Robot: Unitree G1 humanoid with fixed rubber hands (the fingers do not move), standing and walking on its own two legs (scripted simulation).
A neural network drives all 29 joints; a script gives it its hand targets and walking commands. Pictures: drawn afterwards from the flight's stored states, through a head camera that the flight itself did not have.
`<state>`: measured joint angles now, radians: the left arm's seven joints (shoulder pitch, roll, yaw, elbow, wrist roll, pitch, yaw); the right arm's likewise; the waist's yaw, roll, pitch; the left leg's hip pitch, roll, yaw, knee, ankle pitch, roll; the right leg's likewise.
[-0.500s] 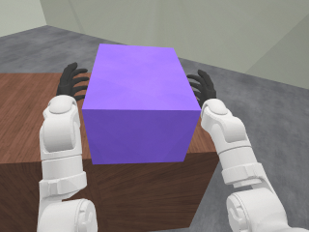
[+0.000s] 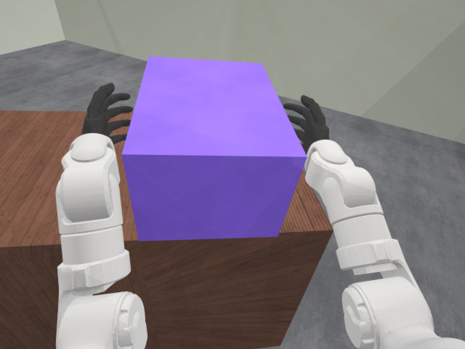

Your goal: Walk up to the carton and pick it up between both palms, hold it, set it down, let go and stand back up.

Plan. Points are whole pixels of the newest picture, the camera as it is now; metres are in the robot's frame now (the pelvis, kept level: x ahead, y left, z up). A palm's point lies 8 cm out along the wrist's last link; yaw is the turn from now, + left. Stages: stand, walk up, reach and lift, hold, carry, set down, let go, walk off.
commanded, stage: hold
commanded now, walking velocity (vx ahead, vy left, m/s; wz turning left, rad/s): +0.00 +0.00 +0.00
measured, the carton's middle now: (208, 140) +0.45 +0.01 +0.19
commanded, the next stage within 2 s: none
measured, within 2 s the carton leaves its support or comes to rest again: neither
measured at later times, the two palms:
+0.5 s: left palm (95, 139) +0.35 +0.18 +0.25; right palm (311, 140) +0.36 -0.14 +0.24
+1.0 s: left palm (111, 144) +0.36 +0.16 +0.24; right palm (316, 155) +0.36 -0.16 +0.21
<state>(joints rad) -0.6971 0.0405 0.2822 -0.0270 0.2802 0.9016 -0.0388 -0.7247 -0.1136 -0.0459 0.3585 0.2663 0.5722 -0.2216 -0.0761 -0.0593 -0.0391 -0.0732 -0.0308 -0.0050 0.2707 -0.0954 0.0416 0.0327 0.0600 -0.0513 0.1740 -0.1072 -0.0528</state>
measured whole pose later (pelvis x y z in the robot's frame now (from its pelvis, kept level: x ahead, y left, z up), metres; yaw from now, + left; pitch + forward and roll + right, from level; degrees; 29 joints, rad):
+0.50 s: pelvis +0.01 +0.01 +0.00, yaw +0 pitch -6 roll -1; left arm -0.66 0.01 0.27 -0.12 0.32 0.95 -0.03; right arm -0.74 -0.13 -0.05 0.33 0.29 0.61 -0.20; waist -0.08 -0.04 -0.03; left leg -0.05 -0.04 0.00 0.27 -0.11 0.06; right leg 0.07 0.05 -0.04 0.14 -0.10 -0.04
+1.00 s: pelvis +0.00 +0.00 +0.00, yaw +0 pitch -6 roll -1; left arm -0.68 0.01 0.30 0.00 0.30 0.86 -0.05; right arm -0.70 -0.11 -0.03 0.39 0.23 0.54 -0.21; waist -0.07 -0.03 -0.01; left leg -0.06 -0.03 0.00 0.26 -0.09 0.04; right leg 0.04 0.06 -0.05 0.18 -0.11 -0.06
